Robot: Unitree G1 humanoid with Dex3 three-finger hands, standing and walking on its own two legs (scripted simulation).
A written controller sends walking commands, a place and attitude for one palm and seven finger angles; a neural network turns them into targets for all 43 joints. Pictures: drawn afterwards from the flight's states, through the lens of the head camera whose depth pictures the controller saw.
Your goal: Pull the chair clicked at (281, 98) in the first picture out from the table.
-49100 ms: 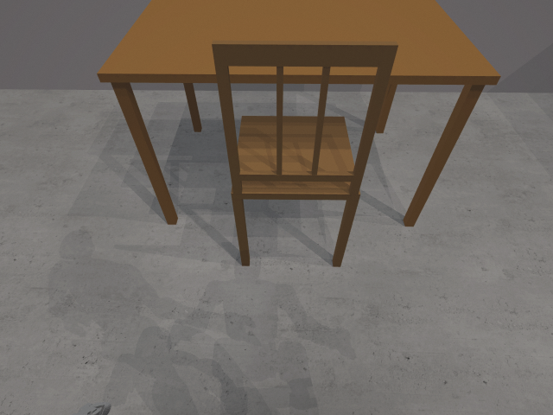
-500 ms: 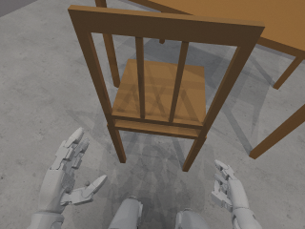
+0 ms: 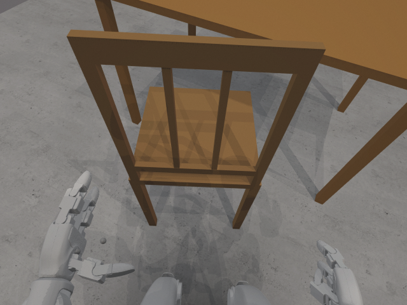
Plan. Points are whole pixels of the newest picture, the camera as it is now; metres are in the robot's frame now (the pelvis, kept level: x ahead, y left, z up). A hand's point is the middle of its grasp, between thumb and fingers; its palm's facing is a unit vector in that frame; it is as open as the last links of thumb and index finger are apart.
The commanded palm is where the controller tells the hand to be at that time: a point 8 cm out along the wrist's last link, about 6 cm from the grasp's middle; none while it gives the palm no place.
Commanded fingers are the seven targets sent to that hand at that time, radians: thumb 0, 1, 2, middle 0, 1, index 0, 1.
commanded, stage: raise the hand toward the chair's back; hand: left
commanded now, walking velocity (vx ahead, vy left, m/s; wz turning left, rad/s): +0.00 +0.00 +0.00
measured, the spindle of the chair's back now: (173, 127) +0.49 +0.10 +0.02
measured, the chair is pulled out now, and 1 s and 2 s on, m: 0.20 0.20 0.20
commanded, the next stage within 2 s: aim the fingers beside a spindle in 0.94 s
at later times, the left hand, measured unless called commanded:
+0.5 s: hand (82, 223) +0.25 +0.22 +0.05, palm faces +0.02 -1.00 -0.06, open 16.9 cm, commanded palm +0.22 +0.27 +0.05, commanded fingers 0.00 -0.50 0.30 -0.06 -0.08 -0.06 -0.08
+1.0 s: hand (85, 225) +0.24 +0.21 +0.05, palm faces +0.03 -1.00 -0.07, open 16.9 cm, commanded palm +0.22 +0.27 +0.05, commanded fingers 0.00 -0.50 0.30 -0.06 -0.08 -0.06 -0.08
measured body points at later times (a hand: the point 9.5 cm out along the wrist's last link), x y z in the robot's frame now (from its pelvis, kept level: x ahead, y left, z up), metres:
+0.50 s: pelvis +0.01 +0.01 +0.01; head +0.08 +0.02 +0.45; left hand +0.24 +0.27 +0.06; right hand +0.19 -0.23 -0.07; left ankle +0.03 +0.11 -0.65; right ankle +0.01 -0.10 -0.65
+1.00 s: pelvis +0.01 +0.01 +0.01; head +0.08 +0.01 +0.46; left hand +0.24 +0.27 +0.06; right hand +0.19 -0.23 -0.07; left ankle +0.03 +0.11 -0.65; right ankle +0.01 -0.10 -0.65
